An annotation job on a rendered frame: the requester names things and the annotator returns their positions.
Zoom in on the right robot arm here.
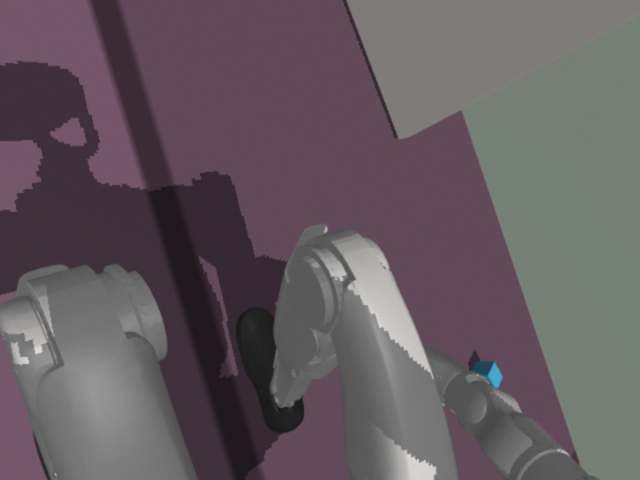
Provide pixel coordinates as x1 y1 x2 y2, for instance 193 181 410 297
444 371 600 480

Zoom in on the right robot hand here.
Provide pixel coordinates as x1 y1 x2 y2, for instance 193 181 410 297
422 344 469 406

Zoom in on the right robot foot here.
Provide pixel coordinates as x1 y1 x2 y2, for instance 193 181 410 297
236 307 304 433

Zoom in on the left robot foot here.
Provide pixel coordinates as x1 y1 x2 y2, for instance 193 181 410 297
33 432 51 480

